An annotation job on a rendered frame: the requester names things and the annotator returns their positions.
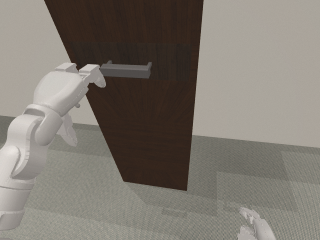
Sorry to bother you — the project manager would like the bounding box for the right robot hand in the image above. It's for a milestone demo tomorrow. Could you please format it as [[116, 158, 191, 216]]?
[[237, 207, 276, 240]]

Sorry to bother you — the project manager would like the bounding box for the handle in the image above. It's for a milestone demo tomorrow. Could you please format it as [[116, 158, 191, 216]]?
[[99, 60, 152, 79]]

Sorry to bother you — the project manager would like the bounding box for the cabinet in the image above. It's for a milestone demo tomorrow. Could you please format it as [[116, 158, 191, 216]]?
[[44, 0, 204, 191]]

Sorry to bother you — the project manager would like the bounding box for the drawer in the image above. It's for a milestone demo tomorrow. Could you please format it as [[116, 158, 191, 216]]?
[[70, 41, 192, 82]]

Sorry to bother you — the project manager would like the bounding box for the robot left forearm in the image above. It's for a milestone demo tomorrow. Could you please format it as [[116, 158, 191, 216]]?
[[0, 104, 63, 235]]

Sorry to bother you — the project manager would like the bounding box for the left robot hand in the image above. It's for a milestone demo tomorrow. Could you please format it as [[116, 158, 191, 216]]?
[[33, 62, 106, 147]]

